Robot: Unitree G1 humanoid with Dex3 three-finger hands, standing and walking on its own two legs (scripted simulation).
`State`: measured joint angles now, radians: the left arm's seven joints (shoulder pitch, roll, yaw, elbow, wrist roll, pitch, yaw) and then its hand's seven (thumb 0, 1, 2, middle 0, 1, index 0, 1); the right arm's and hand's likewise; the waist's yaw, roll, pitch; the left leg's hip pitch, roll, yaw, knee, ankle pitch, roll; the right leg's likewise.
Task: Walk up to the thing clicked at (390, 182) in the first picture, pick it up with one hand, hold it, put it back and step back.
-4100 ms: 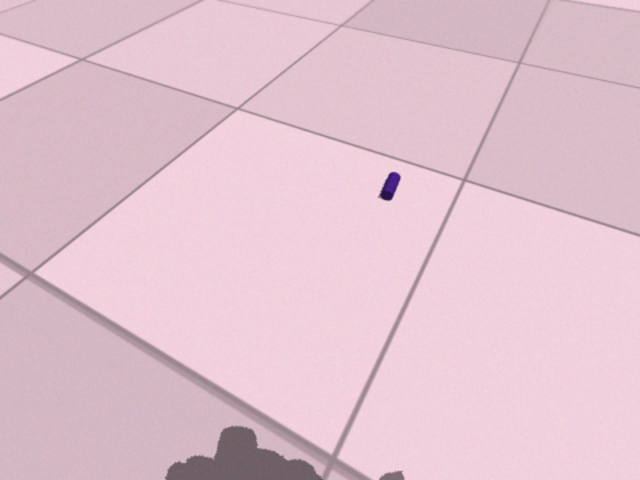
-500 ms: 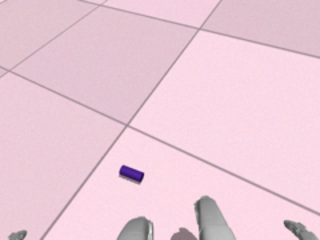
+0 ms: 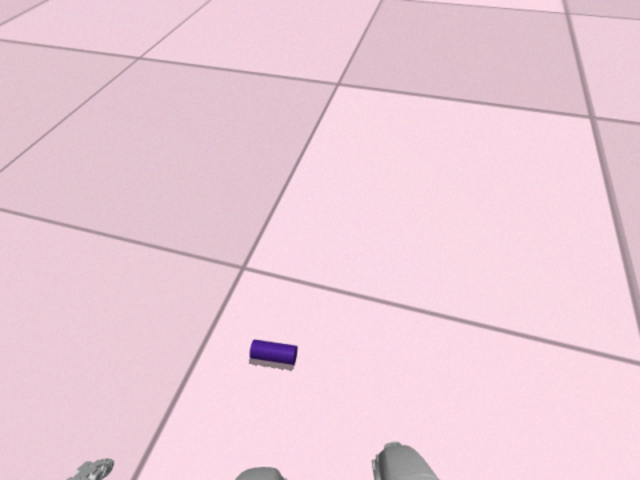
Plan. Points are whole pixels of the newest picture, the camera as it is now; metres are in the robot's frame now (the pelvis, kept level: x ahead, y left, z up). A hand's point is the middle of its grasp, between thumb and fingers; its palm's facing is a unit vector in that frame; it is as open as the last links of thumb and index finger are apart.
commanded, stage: walk up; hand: left
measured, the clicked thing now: (273, 352) +0.56 +0.20 -0.69
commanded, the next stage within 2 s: none
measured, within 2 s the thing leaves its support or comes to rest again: neither
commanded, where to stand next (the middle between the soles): +0.14 -0.04 m, yaw -5 degrees
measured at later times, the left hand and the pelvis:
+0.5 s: hand out of the picture +0.09 +0.22 -0.11, palm faces -0.12 -0.91 -0.40, open 7.4 cm; pelvis +0.01 -0.06 +0.03, yaw -7 degrees
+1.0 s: hand (201, 443) +0.18 +0.19 -0.10, palm faces -0.11 -0.91 -0.39, open 7.4 cm; pelvis +0.04 -0.06 +0.04, yaw -6 degrees
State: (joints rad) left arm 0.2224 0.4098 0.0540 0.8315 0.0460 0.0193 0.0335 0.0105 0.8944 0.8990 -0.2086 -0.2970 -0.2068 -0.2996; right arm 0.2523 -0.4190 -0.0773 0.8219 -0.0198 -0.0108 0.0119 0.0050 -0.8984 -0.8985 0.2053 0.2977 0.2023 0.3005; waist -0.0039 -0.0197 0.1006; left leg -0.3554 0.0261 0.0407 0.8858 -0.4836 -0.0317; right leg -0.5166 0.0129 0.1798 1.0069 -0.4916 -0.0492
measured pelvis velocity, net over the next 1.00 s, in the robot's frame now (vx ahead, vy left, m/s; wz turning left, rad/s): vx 0.04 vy -0.06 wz -0.11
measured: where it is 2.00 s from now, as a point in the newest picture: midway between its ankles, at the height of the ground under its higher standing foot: outside the picture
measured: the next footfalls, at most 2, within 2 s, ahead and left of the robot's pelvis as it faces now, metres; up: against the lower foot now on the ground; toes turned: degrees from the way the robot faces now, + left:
right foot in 0.36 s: +0.05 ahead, -0.18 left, +0.00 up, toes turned -6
left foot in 0.66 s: +0.16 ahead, +0.06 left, +0.00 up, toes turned -5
